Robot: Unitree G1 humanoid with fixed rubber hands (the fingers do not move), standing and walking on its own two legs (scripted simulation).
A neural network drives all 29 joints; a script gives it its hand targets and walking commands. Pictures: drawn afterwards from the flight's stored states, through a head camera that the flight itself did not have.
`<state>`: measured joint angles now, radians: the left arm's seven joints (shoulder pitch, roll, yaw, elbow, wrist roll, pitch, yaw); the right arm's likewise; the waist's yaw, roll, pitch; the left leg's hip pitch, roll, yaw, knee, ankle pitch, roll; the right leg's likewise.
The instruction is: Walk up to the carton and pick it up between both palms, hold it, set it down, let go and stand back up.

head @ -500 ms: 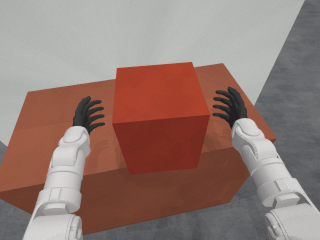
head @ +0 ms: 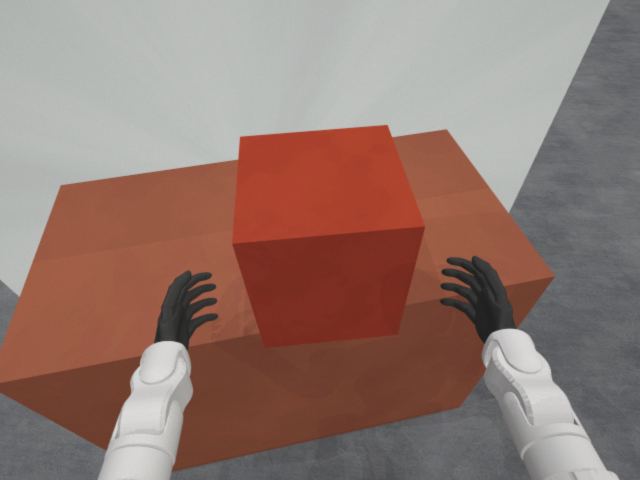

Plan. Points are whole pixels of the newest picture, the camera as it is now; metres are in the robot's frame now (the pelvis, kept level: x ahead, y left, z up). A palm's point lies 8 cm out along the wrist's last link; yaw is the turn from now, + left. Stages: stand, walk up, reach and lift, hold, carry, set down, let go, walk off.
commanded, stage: set down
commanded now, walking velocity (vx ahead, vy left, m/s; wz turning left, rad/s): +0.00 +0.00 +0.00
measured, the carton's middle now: (323, 241) +0.46 +0.02 +0.03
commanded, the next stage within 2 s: let go in 0.86 s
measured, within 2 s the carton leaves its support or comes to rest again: neither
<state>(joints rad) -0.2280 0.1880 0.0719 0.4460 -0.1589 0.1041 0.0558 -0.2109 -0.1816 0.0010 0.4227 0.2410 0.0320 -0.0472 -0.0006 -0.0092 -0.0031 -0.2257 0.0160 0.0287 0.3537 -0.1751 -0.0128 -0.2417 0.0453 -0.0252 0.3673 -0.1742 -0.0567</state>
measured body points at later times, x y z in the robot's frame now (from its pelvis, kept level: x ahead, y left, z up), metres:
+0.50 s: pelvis +0.01 +0.00 +0.00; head +0.03 +0.01 +0.45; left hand +0.25 +0.22 -0.03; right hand +0.27 -0.19 -0.03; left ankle +0.00 +0.13 -0.75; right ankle +0.01 -0.08 -0.75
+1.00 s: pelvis +0.02 +0.01 +0.00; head +0.03 +0.01 +0.45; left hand +0.20 +0.23 -0.08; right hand +0.21 -0.21 -0.07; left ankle +0.00 +0.13 -0.75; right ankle +0.01 -0.08 -0.75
